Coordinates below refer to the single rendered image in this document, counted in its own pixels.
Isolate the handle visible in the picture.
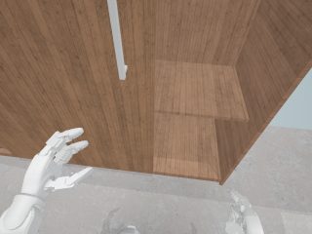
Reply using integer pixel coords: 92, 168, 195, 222
107, 0, 128, 80

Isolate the left robot forearm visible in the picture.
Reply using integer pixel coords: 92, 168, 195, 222
0, 193, 47, 234

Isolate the right robot hand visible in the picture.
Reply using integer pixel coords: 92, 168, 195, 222
225, 189, 264, 234

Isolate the left robot hand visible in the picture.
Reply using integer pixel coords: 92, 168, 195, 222
20, 128, 94, 200

